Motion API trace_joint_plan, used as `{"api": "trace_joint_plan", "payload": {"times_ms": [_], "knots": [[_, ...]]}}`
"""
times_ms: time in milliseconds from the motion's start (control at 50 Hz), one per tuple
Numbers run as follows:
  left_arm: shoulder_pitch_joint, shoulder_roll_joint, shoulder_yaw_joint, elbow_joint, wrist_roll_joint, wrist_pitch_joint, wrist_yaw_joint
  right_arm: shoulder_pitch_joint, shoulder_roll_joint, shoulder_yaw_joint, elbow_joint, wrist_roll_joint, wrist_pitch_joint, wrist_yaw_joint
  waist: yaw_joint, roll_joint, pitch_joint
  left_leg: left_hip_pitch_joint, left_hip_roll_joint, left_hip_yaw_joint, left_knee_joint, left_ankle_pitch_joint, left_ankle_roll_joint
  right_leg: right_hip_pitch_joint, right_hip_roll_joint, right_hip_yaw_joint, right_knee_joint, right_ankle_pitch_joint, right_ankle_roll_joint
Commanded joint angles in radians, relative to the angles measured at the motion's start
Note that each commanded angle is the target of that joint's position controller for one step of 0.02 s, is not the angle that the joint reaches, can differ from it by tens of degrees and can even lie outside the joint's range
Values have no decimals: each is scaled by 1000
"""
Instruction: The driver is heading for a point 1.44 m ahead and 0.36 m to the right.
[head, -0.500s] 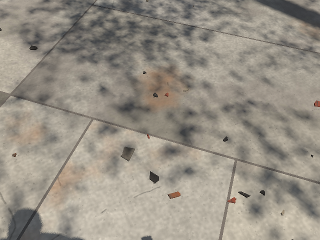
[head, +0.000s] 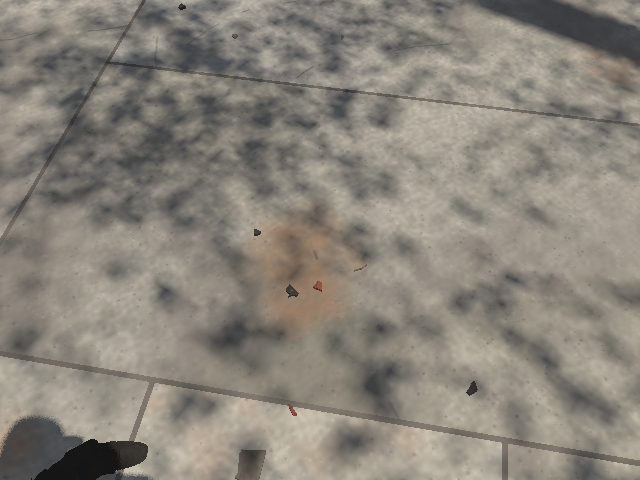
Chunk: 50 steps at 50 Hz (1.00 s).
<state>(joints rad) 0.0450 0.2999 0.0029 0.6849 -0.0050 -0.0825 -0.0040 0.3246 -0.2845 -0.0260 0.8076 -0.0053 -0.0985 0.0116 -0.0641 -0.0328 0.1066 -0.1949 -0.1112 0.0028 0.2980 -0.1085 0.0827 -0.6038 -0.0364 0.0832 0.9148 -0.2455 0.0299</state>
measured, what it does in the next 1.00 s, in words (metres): walks ahead, turning right: right foot, then left foot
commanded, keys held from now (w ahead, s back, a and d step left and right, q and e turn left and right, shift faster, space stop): e+shift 0.60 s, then q+shift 0.40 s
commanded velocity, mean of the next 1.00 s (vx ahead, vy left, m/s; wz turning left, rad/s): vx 0.06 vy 0.00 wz -0.40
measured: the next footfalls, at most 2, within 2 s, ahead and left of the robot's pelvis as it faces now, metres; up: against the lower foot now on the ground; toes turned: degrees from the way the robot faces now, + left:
right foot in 0.20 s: +0.26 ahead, -0.12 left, +0.00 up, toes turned -6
left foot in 0.58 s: +0.33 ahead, +0.08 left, +0.00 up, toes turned -38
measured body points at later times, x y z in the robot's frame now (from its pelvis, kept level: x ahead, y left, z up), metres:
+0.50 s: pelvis +0.17 -0.01 -0.01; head +0.22 -0.04 +0.44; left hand +0.41 +0.22 -0.09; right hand +0.27 -0.32 -0.11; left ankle +0.29 +0.12 -0.71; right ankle +0.22 -0.12 -0.74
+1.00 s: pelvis +0.20 +0.02 -0.01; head +0.24 -0.01 +0.44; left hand +0.47 +0.19 -0.10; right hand +0.18 -0.29 -0.12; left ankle +0.30 +0.10 -0.74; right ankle +0.12 -0.07 -0.75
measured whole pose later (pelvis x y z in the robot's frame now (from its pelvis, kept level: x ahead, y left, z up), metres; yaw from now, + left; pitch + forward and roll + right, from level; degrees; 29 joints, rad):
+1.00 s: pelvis +0.20 +0.02 -0.01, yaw -23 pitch +2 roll -1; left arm 0.12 0.26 0.06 0.67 -0.01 0.00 0.03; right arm 0.23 -0.31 -0.08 0.70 0.04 0.04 -0.03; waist -0.05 0.04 0.06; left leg -0.37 -0.10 -0.24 0.56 -0.27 0.00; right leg -0.15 0.07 0.09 0.40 -0.27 -0.01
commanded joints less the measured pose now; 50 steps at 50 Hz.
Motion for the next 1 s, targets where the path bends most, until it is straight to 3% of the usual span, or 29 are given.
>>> {"api": "trace_joint_plan", "payload": {"times_ms": [20,140,180,200,220,240,260,280,300,320,360,420,520,580,600,620,640,660,680,700,740,760,780,820,900,940,960,980,1000], "knots": [[117,54,8,-11,-9,13,-5,-76,-180,-46,-73,-4,-15,-15,52,120,-195,-33,239,-23,-55,670,129,248,19,-50,-204,266,6],[27,117,58,-97,-1,38,-43,-111,-178,-53,-68,14,49,-53,36,102,-137,103,308,11,82,478,76,124,-1,-61,-292,193,-50],[127,121,76,-88,0,37,-53,-142,-176,-57,-89,22,76,-66,77,79,-156,91,289,46,260,568,45,211,48,-104,-359,149,-90],[250,155,99,-64,-3,31,-46,-140,-169,-55,-103,16,82,-72,128,28,-202,14,225,78,459,541,-5,371,61,-46,-439,294,-150],[310,252,124,-76,-5,33,-26,-112,-140,-41,-135,-24,77,-66,126,-188,-256,-202,82,116,774,11,-82,559,-120,248,-468,760,-261],[279,280,124,-113,32,40,-17,-53,-95,-22,-171,-26,73,-44,64,-311,-422,-474,-75,-37,1033,-539,-119,781,-304,661,-527,723,-474],[215,216,117,-147,17,49,-14,-54,-153,-31,-149,-15,66,-25,84,-153,-447,-479,11,-171,1070,-497,-109,739,-283,627,-544,550,-435],[160,176,107,-167,2,57,-6,-125,-164,-35,-162,-2,69,-21,81,-66,-357,-488,34,-163,1058,-431,-109,639,-226,523,-547,450,-382],[133,158,103,-171,-15,68,-1,-157,-142,-35,-160,-8,75,-28,61,27,-281,-488,63,-154,976,-386,-117,530,-170,448,-563,377,-328],[107,154,102,-179,-25,79,9,-175,-147,-39,-168,-16,81,-38,47,31,-250,-450,80,-149,876,-349,-124,448,-130,407,-573,326,-298],[91,169,113,-185,-10,101,23,-192,-114,-33,-172,-9,87,-34,32,-27,-224,-352,47,-111,706,-307,-145,353,-52,361,-584,316,-265],[123,195,131,-179,-9,116,46,-198,-90,-29,-164,3,82,-32,44,-60,-272,-279,20,-124,552,-259,-167,362,-41,387,-566,343,-254],[125,193,142,-185,-15,137,54,-223,-102,-44,-164,13,77,-24,69,-133,-262,-176,12,-147,355,-192,-154,347,-18,470,-558,158,-199],[104,168,137,-194,-28,145,53,-151,-127,-69,-139,12,67,-22,31,-132,-240,3,68,-137,82,-55,-114,276,43,481,-489,22,-138],[175,111,122,-185,-25,148,50,-151,-185,-84,-147,-2,74,-28,67,21,-272,127,267,-290,20,-80,-39,172,129,373,-315,-268,-91],[168,115,124,-209,-24,138,46,-182,-239,-91,-155,-45,83,-25,98,321,-207,59,437,-561,-52,-43,108,19,255,161,-75,-377,-38],[201,189,142,-187,2,119,42,-235,-188,-81,-187,-58,76,-26,116,280,-181,-6,477,-621,-54,-22,165,19,175,174,126,-334,0],[211,206,146,-148,0,119,41,-276,-138,-66,-202,-41,76,-32,121,186,-159,-42,425,-508,-18,-9,145,43,164,161,208,-273,13],[215,175,136,-117,4,125,48,-285,-111,-56,-204,-21,78,-32,115,124,-144,-53,353,-422,6,-8,112,67,166,152,250,-235,29],[216,128,120,-110,13,128,52,-278,-98,-46,-195,-7,78,-31,107,113,-138,-50,328,-406,15,17,109,71,170,156,293,-212,42],[208,46,84,-108,23,126,45,-277,-46,-16,-177,-2,77,-20,122,124,-136,-74,260,-339,8,34,91,156,105,83,152,-181,66],[163,35,77,-123,25,120,43,-262,-73,-26,-175,8,85,-16,100,166,-120,-50,226,-329,10,34,82,166,83,17,23,-184,77],[108,44,78,-139,19,113,45,-221,-139,-51,-173,18,98,-18,61,205,-103,-23,212,-347,21,61,86,173,92,-18,-71,-202,83],[60,68,86,-145,-4,102,46,-131,-215,-81,-162,16,112,-23,20,246,-123,60,234,-431,41,95,105,195,121,-10,-189,-245,82],[102,89,95,-104,-27,82,44,-127,-205,-94,-174,39,118,-31,44,261,-174,144,255,-567,51,174,109,270,133,42,-413,-166,42],[170,94,102,-61,-28,69,34,-157,-193,-100,-185,60,127,-43,86,232,-213,76,213,-547,84,155,63,443,115,29,-615,14,6],[197,120,112,-43,-23,69,32,-146,-169,-96,-188,62,129,-49,85,202,-245,-37,173,-502,125,65,18,592,48,42,-635,96,-19],[189,151,117,-49,-9,77,37,-104,-112,-84,-186,49,132,-47,61,29,-257,-211,87,-378,298,-224,-34,721,-125,160,-603,257,-88],[130,199,127,-52,40,83,29,-116,-122,-92,-225,51,120,-43,40,-257,-184,-422,-20,-175,457,-478,-90,643,-313,335,-593,520,-233]]}}
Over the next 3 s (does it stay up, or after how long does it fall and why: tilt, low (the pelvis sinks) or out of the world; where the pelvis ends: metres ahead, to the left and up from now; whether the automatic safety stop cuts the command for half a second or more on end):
stays up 1.34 -0.42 0.00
